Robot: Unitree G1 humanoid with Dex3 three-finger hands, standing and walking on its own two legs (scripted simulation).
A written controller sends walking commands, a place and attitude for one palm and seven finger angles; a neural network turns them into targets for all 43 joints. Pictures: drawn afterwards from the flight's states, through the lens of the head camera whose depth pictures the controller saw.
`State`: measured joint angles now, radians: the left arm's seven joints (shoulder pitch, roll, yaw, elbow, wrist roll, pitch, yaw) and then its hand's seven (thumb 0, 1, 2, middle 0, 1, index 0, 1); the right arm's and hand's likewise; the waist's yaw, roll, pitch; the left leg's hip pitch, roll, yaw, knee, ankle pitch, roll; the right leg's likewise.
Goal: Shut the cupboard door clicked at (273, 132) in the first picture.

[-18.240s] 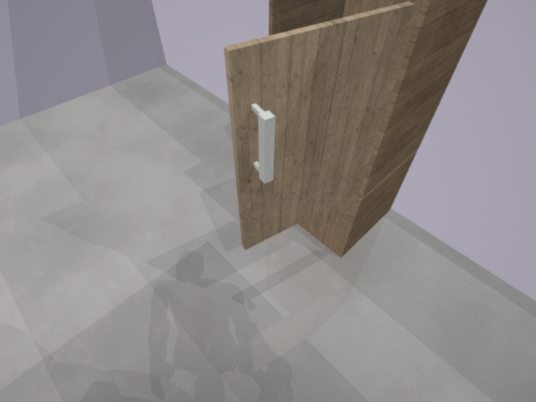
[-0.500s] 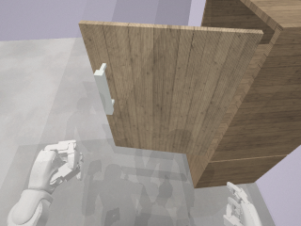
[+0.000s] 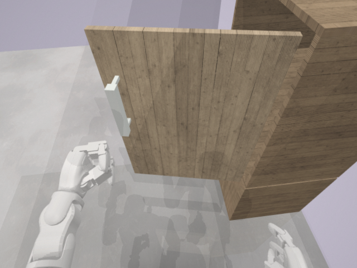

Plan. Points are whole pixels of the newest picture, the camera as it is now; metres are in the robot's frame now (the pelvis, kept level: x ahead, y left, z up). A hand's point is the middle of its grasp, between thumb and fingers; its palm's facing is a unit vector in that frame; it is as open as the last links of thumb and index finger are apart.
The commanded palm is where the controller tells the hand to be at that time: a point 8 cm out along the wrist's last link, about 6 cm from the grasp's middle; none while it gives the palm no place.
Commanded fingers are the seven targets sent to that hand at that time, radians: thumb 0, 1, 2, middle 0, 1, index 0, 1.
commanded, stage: bring the fist close to the handle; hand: left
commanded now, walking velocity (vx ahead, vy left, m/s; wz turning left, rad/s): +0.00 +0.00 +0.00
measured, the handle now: (121, 107) +0.48 +0.19 +0.08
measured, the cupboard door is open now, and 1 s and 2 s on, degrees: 78 78 65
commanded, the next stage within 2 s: push the door shut along its arc in 0.92 s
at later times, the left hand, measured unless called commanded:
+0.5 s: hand (123, 137) +0.37 +0.15 +0.09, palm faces -0.04 -1.00 -0.02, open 3.1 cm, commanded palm +0.36 +0.20 +0.09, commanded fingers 0.00 0.90 0.90 -1.30 -1.50 -1.30 -1.50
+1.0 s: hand (123, 135) +0.38 +0.16 +0.09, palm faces -0.05 -1.00 -0.01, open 3.1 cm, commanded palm +0.36 +0.20 +0.09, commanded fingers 0.00 0.90 0.90 -1.30 -1.50 -1.30 -1.50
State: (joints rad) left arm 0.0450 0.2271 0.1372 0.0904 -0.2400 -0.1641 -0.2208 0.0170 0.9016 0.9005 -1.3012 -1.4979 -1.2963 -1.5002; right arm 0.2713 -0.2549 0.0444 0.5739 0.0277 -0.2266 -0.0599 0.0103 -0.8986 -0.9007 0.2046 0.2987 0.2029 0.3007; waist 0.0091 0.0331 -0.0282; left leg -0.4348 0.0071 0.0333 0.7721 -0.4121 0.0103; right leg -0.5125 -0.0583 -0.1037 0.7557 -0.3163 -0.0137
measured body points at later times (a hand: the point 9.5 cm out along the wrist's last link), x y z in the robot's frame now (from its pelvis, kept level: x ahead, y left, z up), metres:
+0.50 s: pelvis +0.00 -0.01 +0.00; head +0.05 -0.02 +0.45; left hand +0.37 +0.21 +0.09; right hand +0.14 -0.26 -0.10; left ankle -0.01 +0.11 -0.71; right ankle +0.04 -0.11 -0.71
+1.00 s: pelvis +0.00 +0.00 +0.00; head +0.04 -0.01 +0.45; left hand +0.38 +0.21 +0.09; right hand +0.12 -0.25 -0.10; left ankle -0.01 +0.11 -0.71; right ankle +0.04 -0.11 -0.71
